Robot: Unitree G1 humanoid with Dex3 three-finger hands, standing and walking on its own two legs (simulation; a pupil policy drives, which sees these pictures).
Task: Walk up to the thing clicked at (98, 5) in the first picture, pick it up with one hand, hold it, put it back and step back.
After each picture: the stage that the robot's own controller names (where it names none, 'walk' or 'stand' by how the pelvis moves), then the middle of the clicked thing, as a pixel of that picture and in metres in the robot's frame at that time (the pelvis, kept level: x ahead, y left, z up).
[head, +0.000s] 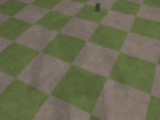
stand; (97, 7) +2.19 -0.21 -0.72
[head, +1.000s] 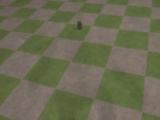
walk; (79, 25) +2.05 +0.19 -0.69
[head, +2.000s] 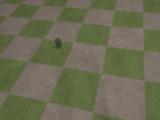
walk; (58, 43) +1.41 +0.41 -0.71
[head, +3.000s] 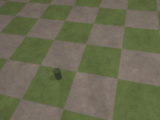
walk; (57, 74) +0.93 +0.33 -0.72
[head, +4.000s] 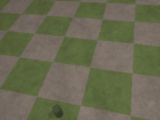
walk; (58, 111) +0.54 +0.29 -0.71
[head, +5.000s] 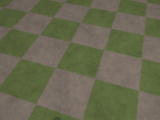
stand; out of the picture +0.44 +0.21 -0.70
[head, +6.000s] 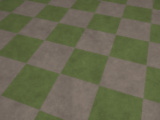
stand; out of the picture +0.42 +0.20 -0.72
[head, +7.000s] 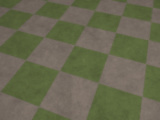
stand; out of the picture +0.43 +0.19 -0.72
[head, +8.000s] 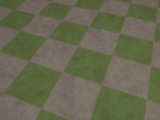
stand; out of the picture +0.41 +0.18 -0.72
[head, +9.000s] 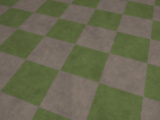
stand; out of the picture +0.41 +0.20 -0.72
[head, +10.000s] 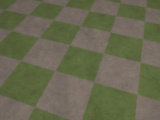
stand; out of the picture +0.44 +0.21 -0.72
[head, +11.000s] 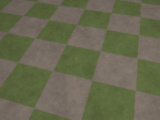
stand; out of the picture +0.43 +0.22 -0.72
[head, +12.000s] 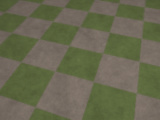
stand; out of the picture +0.45 +0.22 -0.73
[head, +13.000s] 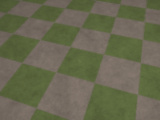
stand; out of the picture +0.45 +0.22 -0.73
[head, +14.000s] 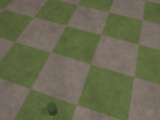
go down; (52, 109) +0.47 +0.21 -0.70
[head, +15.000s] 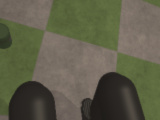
go down; (2, 36) +0.53 +0.26 -0.29
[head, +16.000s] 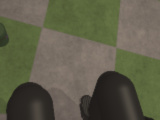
close in; out of the picture +0.53 +0.26 -0.30
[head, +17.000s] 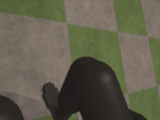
close in; out of the picture +0.51 +0.31 -0.24
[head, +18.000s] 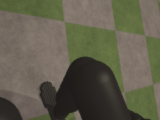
close; out of the picture +0.50 +0.31 -0.25
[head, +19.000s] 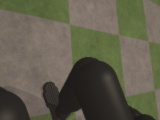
lift; out of the picture +0.49 +0.29 -0.25
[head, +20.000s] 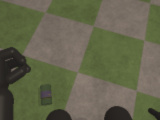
lift; (46, 94) +0.41 +0.22 -0.52
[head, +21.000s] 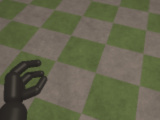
close; out of the picture +0.36 +0.24 -0.70
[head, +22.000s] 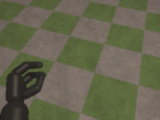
go down; out of the picture +0.37 +0.27 -0.70
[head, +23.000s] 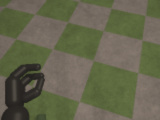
hold; out of the picture +0.37 +0.29 -0.67
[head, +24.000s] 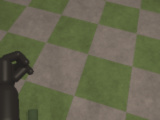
crouch; (32, 118) +0.37 +0.31 -0.67
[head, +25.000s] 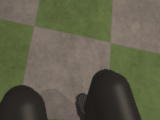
lower; out of the picture +0.42 +0.35 -0.32
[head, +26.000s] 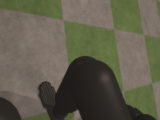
lower; out of the picture +0.36 +0.41 -0.27
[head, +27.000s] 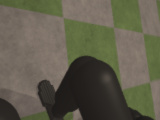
lower; out of the picture +0.35 +0.42 -0.27
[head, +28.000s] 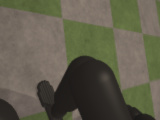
lower; out of the picture +0.35 +0.42 -0.28
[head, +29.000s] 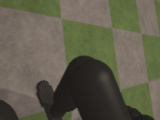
lower; out of the picture +0.35 +0.42 -0.28
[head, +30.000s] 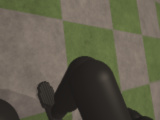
open; out of the picture +0.35 +0.42 -0.28
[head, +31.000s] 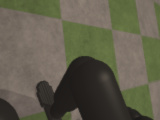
withdraw; out of the picture +0.35 +0.42 -0.28
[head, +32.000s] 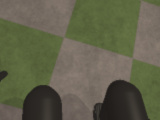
walk; out of the picture +0.41 +0.38 -0.36
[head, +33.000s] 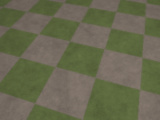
stand; out of the picture +0.34 +0.36 -0.68
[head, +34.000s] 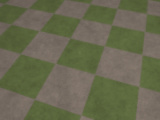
stand; out of the picture +0.35 +0.40 -0.69
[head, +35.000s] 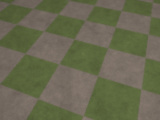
stand; out of the picture +0.35 +0.41 -0.71
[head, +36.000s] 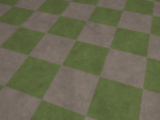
walk; out of the picture +0.36 +0.43 -0.75
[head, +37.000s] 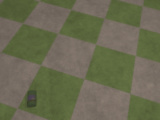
walk; (31, 98) +0.51 +0.37 -0.72
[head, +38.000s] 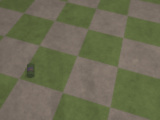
walk; (30, 70) +0.82 +0.46 -0.73
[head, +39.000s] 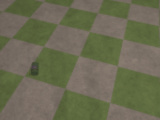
stand; (34, 68) +0.92 +0.47 -0.73
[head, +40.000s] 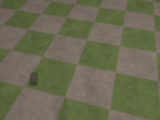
stand; (33, 78) +0.91 +0.50 -0.75
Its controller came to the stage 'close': yes
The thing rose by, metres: 0.01
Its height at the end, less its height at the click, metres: -0.02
